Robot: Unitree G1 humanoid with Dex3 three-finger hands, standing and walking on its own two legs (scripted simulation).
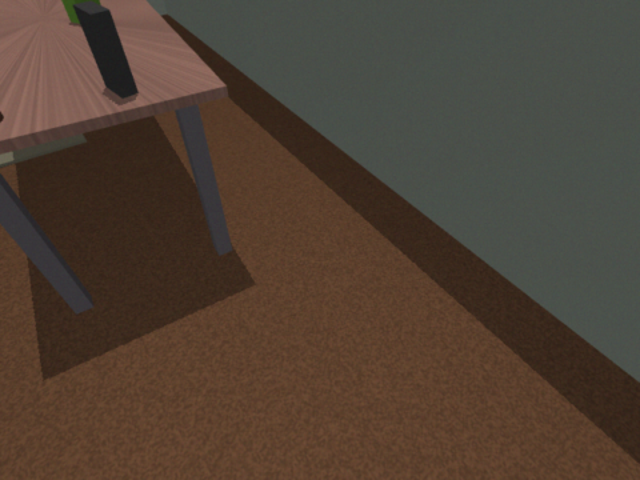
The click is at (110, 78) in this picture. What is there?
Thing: carton on end
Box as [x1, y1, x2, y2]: [73, 1, 137, 98]
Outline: 73,4 106,86 122,98 136,93 137,90 109,10 92,1
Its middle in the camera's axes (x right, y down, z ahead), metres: -0.55 -0.48 +0.99
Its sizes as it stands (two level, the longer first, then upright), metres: 0.096 0.045 0.202
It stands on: a support 0.75 m high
